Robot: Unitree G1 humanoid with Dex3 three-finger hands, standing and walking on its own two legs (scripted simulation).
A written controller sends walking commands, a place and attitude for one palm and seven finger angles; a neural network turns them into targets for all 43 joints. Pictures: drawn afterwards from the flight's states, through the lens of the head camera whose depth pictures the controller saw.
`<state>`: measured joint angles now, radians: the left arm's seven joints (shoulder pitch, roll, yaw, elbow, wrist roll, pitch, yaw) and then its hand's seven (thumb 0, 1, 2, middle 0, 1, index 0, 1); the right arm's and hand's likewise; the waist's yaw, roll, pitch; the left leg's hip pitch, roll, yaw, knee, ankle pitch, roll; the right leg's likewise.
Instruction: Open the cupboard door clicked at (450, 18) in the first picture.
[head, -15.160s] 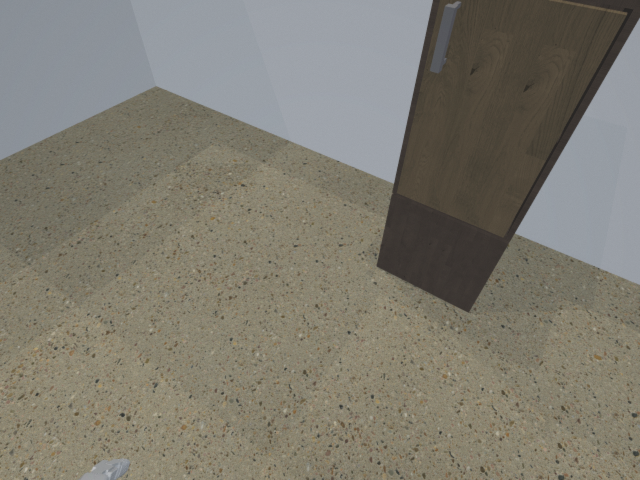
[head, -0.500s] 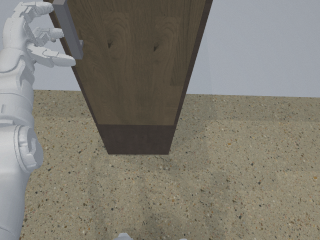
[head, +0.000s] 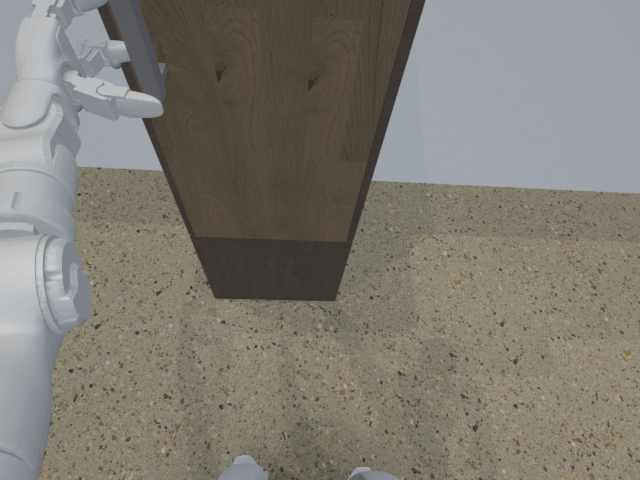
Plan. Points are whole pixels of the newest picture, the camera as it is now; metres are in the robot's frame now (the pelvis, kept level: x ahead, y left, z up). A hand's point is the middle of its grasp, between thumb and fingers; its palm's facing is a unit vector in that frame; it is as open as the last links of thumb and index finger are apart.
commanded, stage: slide the fingers in behind the handle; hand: left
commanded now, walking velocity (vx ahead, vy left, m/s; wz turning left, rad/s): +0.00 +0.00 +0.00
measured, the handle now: (143, 36) +0.60 +0.17 +0.18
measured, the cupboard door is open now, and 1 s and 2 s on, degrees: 0 0 0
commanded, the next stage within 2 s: move the hooked fingers beside the handle in 0.28 s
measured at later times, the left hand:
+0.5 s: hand (109, 61) +0.54 +0.20 +0.18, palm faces +0.02 -1.00 +0.01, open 14.9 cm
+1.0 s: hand (105, 60) +0.55 +0.20 +0.18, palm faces +0.01 -1.00 -0.01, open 14.6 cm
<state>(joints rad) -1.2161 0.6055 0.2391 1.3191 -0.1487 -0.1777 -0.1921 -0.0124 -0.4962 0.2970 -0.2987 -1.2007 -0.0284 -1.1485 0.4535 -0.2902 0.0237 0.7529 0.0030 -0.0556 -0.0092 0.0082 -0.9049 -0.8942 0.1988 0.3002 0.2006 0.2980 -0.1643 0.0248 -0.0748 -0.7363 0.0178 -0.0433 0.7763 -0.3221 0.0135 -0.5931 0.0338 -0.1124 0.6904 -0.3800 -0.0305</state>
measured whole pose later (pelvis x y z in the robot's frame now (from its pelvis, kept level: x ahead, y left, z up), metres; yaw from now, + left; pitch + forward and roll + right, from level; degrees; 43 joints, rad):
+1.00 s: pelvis +0.00 +0.01 +0.00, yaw -1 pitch +17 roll -3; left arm -1.21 0.65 0.28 1.33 -0.12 -0.18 -0.24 -0.01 -0.50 0.30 -0.30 -1.20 -0.15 -1.21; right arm 0.46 -0.29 0.03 0.73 0.00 -0.05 -0.01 0.01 -0.90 -0.89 0.20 0.30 0.20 0.30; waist -0.17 0.03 -0.09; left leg -0.75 0.02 -0.03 0.79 -0.33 0.03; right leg -0.61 0.03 -0.09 0.69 -0.38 -0.02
